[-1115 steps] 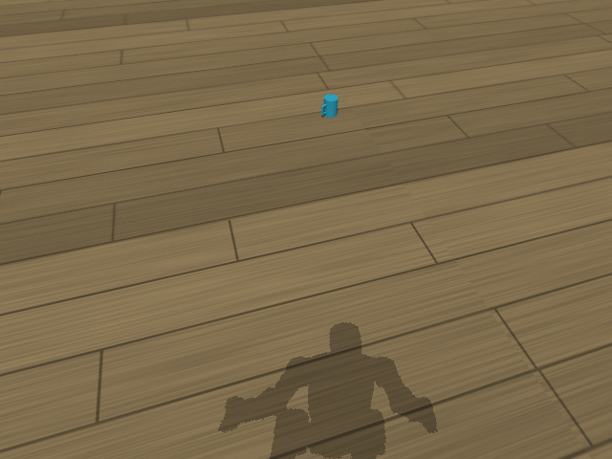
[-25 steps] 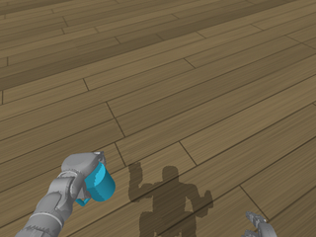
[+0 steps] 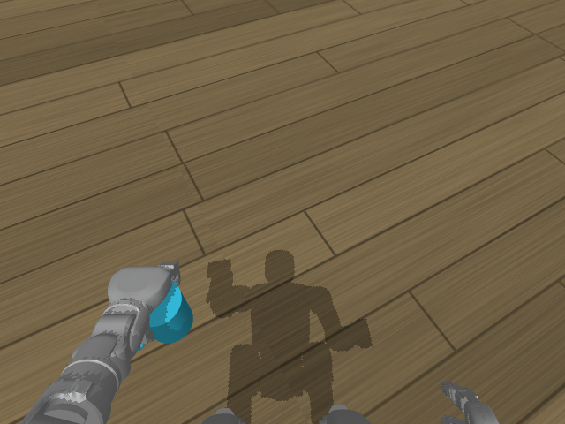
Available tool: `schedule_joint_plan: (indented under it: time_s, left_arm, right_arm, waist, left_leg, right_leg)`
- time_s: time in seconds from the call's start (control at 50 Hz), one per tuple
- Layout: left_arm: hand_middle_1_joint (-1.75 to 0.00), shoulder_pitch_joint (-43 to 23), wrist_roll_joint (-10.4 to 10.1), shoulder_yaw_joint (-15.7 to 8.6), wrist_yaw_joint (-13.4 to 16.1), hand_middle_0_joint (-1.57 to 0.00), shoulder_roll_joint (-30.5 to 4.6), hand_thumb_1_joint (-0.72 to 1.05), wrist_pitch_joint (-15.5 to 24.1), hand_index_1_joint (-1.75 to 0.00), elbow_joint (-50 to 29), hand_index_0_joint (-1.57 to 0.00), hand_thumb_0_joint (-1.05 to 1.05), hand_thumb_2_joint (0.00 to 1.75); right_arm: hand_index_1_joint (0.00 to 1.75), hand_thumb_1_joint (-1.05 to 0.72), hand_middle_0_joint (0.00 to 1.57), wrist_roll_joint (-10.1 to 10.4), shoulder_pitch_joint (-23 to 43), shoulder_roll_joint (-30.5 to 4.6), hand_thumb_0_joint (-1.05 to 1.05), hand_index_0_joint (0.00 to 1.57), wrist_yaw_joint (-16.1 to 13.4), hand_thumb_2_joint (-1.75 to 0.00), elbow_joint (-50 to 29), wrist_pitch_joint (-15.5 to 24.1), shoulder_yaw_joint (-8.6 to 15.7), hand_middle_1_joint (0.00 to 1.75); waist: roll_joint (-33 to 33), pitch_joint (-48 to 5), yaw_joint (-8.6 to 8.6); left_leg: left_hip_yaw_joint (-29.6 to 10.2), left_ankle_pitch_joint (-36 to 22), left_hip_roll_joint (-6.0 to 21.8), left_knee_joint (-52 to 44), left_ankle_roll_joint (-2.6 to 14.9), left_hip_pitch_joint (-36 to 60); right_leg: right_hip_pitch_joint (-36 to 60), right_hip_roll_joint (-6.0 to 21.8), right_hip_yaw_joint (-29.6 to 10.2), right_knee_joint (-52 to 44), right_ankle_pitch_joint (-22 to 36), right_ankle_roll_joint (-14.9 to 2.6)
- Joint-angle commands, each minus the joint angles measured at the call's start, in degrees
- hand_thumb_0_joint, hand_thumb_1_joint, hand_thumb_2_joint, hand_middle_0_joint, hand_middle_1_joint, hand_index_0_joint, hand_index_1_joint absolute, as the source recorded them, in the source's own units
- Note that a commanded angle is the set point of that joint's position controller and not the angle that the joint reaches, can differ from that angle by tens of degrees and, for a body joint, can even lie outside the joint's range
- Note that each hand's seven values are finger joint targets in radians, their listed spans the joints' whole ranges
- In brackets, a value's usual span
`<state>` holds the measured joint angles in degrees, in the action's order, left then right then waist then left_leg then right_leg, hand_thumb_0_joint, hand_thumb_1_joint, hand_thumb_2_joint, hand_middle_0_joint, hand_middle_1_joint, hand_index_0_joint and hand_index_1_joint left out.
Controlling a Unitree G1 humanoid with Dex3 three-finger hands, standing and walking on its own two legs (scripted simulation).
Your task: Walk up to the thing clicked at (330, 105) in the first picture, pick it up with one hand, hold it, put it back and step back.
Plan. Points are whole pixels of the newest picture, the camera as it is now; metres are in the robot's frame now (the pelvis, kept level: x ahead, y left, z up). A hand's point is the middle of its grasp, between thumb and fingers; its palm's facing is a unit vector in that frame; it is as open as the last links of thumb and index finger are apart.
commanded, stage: crouch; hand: left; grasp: from above
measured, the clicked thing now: (157, 319) +0.31 +0.22 -0.15
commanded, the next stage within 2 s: lower in 1.52 s
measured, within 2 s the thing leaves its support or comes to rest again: neither
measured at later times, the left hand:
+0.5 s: hand (182, 323) +0.36 +0.23 -0.35, palm faces -0.47 +0.02 -0.88, open 10.9 cm
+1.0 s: hand (191, 325) +0.39 +0.23 -0.47, palm faces -0.46 -0.01 -0.89, open 10.9 cm
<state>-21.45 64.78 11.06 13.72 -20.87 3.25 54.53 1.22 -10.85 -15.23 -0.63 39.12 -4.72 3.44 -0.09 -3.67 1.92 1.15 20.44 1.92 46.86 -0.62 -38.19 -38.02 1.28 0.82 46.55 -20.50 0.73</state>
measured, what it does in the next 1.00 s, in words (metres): lowers itself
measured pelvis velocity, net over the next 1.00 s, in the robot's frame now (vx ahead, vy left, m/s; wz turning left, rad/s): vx -0.06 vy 0.00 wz -0.05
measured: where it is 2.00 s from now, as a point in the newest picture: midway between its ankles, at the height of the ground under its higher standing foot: outside the picture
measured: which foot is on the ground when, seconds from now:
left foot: down 0.00-1.00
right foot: down 0.00-1.00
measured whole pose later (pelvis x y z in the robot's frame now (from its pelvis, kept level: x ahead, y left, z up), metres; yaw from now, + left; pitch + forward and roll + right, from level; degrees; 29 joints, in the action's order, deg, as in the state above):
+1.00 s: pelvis -0.06 +0.00 -0.30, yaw -3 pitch +38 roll -5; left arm -48.8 69.0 -2.2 22.8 -31.9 5.9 76.0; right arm -6.1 -8.6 -15.2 5.0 42.9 4.4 1.8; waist 1.2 -8.5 11.0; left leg -4.2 39.7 2.3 119.3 -0.4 -118.1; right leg -115.9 1.0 2.7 116.4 -38.8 0.5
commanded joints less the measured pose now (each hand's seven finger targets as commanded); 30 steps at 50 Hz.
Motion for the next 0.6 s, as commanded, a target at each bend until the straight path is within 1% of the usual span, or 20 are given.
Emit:
schedule_joint_plan:
  time_s: [0.0,0.02,0.04,0.08,0.1,0.14,0.16,0.22,0.24,0.26,0.32,0.34,0.4,0.44,0.46,0.48,0.5,0.52,0.54,0.58]
  left_arm:
    - [-1.06,-24.43,2.84,-4.24,7.74,-0.79,-9.02,0.46,0.62,-1.02,-2.88,-0.83,0.0,1.0]
    - [-1.06,-25.73,3.45,-4.69,8.52,-0.8,-9.96,0.47,0.48,-1.02,-1.39,-0.84,0.0,1.0]
    - [-1.09,-26.21,3.67,-5.75,9.42,-0.8,-11.26,0.49,0.18,-1.04,-0.39,-0.85,0.0,1.0]
    - [-1.06,-29.29,2.84,-5.11,10.35,-0.83,-9.67,0.53,-0.66,-1.01,2.17,-0.88,0.0,0.99]
    - [-1.07,-30.72,2.88,-5.99,10.71,-0.84,-11.3,0.54,-0.96,-1.02,2.67,-0.89,0.0,0.99]
    - [-1.04,-29.74,2.91,-6.67,11.18,-0.84,-12.38,0.51,-1.94,-1.01,7.39,-0.87,0.0,1.01]
    - [-1.05,-32.26,2.49,-7.4,11.38,-0.83,-13.55,0.51,-2.03,-1.01,5.57,-0.87,0.0,1.01]
    - [-1.02,-34.75,0.94,-7.36,10.95,-0.84,-12.77,0.51,-2.73,-0.99,5.06,-0.88,0.0,0.99]
    - [-1.03,-34.87,1.15,-8.72,10.85,-0.83,-14.98,0.5,-3.0,-1.0,5.4,-0.87,0.0,0.98]
    - [-1.01,-33.63,1.09,-8.89,10.62,-0.83,-14.78,0.49,-3.29,-0.97,7.71,-0.87,0.0,0.96]
    - [-1.01,-37.55,1.08,-9.53,9.89,-0.83,-16.24,0.48,-2.68,-0.98,7.57,-0.86,0.0,1.0]
    - [-1.01,-36.7,0.86,-8.69,9.46,-0.82,-14.56,0.46,-2.51,-0.98,10.01,-0.85,0.0,1.0]
    - [-1.01,-40.96,0.71,-10.65,9.47,-0.8,-18.43,0.44,-1.18,-0.98,8.91,-0.83,0.0,1.01]
    - [-0.99,-43.0,0.53,-10.48,9.48,-0.81,-18.56,0.45,0.13,-0.97,7.16,-0.84,0.0,1.02]
    - [-1.0,-42.53,1.32,-10.62,9.59,-0.8,-19.1,0.44,0.42,-0.97,9.33,-0.83,0.0,1.03]
    - [-0.99,-44.79,1.13,-10.58,9.75,-0.81,-19.02,0.45,1.13,-0.97,7.16,-0.84,0.0,1.02]
    - [-1.0,-43.39,1.74,-11.16,10.05,-0.81,-19.97,0.45,1.34,-0.97,8.41,-0.84,0.0,1.02]
    - [-0.99,-43.63,2.29,-12.51,10.61,-0.82,-22.83,0.45,1.63,-0.97,8.31,-0.84,0.0,1.04]
    - [-1.0,-42.74,2.5,-12.13,10.97,-0.83,-21.45,0.46,1.67,-0.98,9.81,-0.85,0.0,1.08]
    - [-1.02,-45.57,3.29,-11.5,11.74,-0.84,-20.09,0.46,2.01,-1.01,9.17,-0.85,0.0,1.12]
  right_arm:
    - [0.3,-0.91,0.2,-1.31,-4.51,-8.23,0.0,0.2,-0.09,-0.9,-3.25,2.19,3.76,0.3]
    - [0.3,-0.91,0.2,-1.45,-4.93,-8.44,0.0,0.2,-0.11,-0.9,-3.27,2.45,3.78,0.3]
    - [0.3,-0.91,0.2,-1.61,-5.27,-8.61,0.0,0.2,-0.23,-0.9,-2.98,2.78,3.87,0.3]
    - [0.3,-0.91,0.2,-2.05,-6.07,-8.46,0.0,0.2,-0.47,-0.9,-2.24,3.52,3.76,0.3]
    - [0.3,-0.9,0.2,-2.21,-6.68,-8.78,0.0,0.2,-0.7,-0.9,-1.85,3.93,4.11,0.3]
    - [0.3,-0.9,0.2,-2.4,-7.07,-9.11,0.0,0.2,-0.98,-0.9,-1.48,4.6,4.14,0.3]
    - [0.3,-0.9,0.2,-2.65,-7.06,-9.29,0.0,0.2,-1.0,-0.9,-1.48,4.95,4.17,0.3]
    - [0.3,-0.9,0.2,-3.17,-7.37,-9.44,0.0,0.2,-1.24,-0.9,-1.41,5.8,4.33,0.3]
    - [0.3,-0.9,0.2,-3.35,-7.4,-9.84,0.0,0.2,-1.26,-0.9,-0.96,6.01,4.33,0.3]
    - [0.3,-0.9,0.2,-3.49,-7.43,-9.84,0.0,0.2,-1.25,-0.9,-0.85,6.15,4.26,0.3]
    - [0.3,-0.9,0.2,-4.0,-7.56,-9.77,0.0,0.2,-1.21,-0.9,-0.51,6.7,4.04,0.3]
    - [0.3,-0.9,0.2,-4.17,-7.75,-9.85,0.0,0.2,-1.02,-0.9,-0.46,6.92,3.76,0.3]
    - [0.3,-0.9,0.2,-4.31,-8.23,-10.37,0.0,0.2,-0.89,-0.9,-0.62,7.36,3.5,0.3]
    - [0.3,-0.9,0.2,-4.43,-8.37,-10.24,0.0,0.2,-0.57,-0.9,-0.32,7.78,3.22,0.3]
    - [0.3,-0.9,0.2,-4.57,-8.39,-10.42,0.0,0.2,-0.51,-0.9,0.32,8.11,2.9,0.3]
    - [0.3,-0.9,0.2,-4.74,-8.55,-10.12,0.0,0.2,-0.33,-0.9,0.22,8.33,2.79,0.3]
    - [0.3,-0.9,0.2,-4.85,-9.11,-10.42,0.0,0.2,-0.18,-0.9,0.68,8.55,2.42,0.3]
    - [0.3,-0.9,0.2,-4.9,-8.89,-10.59,0.0,0.2,-0.01,-0.9,0.69,8.63,2.34,0.3]
    - [0.3,-0.9,0.2,-5.15,-9.12,-10.45,0.0,0.2,0.32,-0.9,0.81,8.86,2.02,0.3]
    - [0.3,-0.9,0.2,-5.52,-9.6,-10.7,0.0,0.2,0.65,-0.9,1.87,9.12,1.96,0.3]
  waist:
    - [2.22,-23.99,3.45]
    - [1.6,-24.66,3.54]
    - [3.49,-26.12,2.83]
    - [4.24,-28.06,3.96]
    - [5.2,-30.1,3.91]
    - [4.06,-30.49,4.22]
    - [4.89,-31.94,4.32]
    - [6.6,-37.44,5.07]
    - [7.58,-38.59,4.64]
    - [6.75,-38.7,4.84]
    - [7.08,-39.59,6.05]
    - [5.83,-38.09,7.19]
    - [6.04,-39.66,7.69]
    - [6.51,-40.69,8.32]
    - [6.5,-40.57,8.41]
    - [6.94,-42.1,9.2]
    - [7.29,-43.33,8.41]
    - [8.13,-44.12,7.95]
    - [8.84,-43.62,8.32]
    - [11.54,-43.91,9.45]
  left_leg:
    - [0.61,-12.16,-2.47,11.41,1.1,-0.79]
    - [0.29,-10.44,-2.43,12.98,1.13,-4.12]
    - [0.41,-9.31,-2.56,14.91,1.06,-6.69]
    - [-0.18,-8.22,-2.28,18.47,1.17,-10.56]
    - [-0.45,-7.5,-2.21,20.2,1.14,-11.53]
    - [-1.14,-4.48,-2.09,23.29,1.27,-17.67]
    - [-1.48,-2.76,-1.94,24.93,1.19,-19.86]
    - [-2.9,-0.15,-1.43,28.27,0.88,-22.29]
    - [-3.33,-0.46,-1.22,29.53,0.8,-22.95]
    - [-3.58,0.19,-1.25,30.68,0.81,-25.03]
    - [-3.73,5.14,-1.43,34.42,0.96,-30.38]
    - [-4.19,6.76,-1.39,35.72,1.07,-32.36]
    - [-4.33,12.63,-1.73,38.67,1.48,-36.68]
    - [-4.59,15.78,-1.87,40.31,1.65,-38.48]
    - [-4.29,15.63,-1.94,41.84,1.79,-39.54]
    - [-3.93,15.69,-2.12,43.31,1.91,-40.64]
    - [-3.73,14.06,-2.12,44.34,1.84,-40.46]
    - [-3.33,13.93,-2.27,45.47,1.87,-41.5]
    - [-3.74,13.46,-2.31,45.89,1.65,-41.08]
    - [-4.45,13.02,-2.09,46.86,1.3,-40.5]
  right_leg:
    - [-8.08,-1.94,-0.49,7.18,11.84,-1.62]
    - [-9.71,-2.14,-0.15,9.23,10.27,-1.72]
    - [-11.81,-2.1,-0.07,11.25,9.18,-1.87]
    - [-17.4,-2.43,0.33,15.11,7.55,-2.15]
    - [-19.42,-2.51,0.66,17.1,6.92,-2.3]
    - [-23.49,-2.61,1.16,21.05,4.48,-2.45]
    - [-25.96,-2.45,1.06,22.87,3.21,-2.5]
    - [-30.52,-2.16,1.61,28.1,0.79,-2.78]
    - [-32.31,-1.98,1.76,29.85,0.86,-2.76]
    - [-33.32,-2.11,2.09,31.46,0.09,-2.91]
    - [-37.83,-1.97,2.2,34.93,-3.63,-2.98]
    - [-40.54,-1.79,2.44,36.11,-5.2,-2.97]
    - [-44.33,-1.67,2.45,38.46,-10.29,-2.94]
    - [-46.49,-1.67,2.58,39.82,-13.04,-2.94]
    - [-47.9,-1.5,2.42,40.52,-12.79,-2.8]
    - [-48.24,-1.54,2.42,41.31,-12.85,-2.78]
    - [-48.42,-1.41,2.45,42.5,-11.39,-2.78]
    - [-49.12,-1.58,2.46,43.33,-11.59,-2.84]
    - [-50.66,-1.13,2.62,44.24,-11.15,-2.85]
    - [-54.41,-1.08,3.19,46.21,-10.58,-3.07]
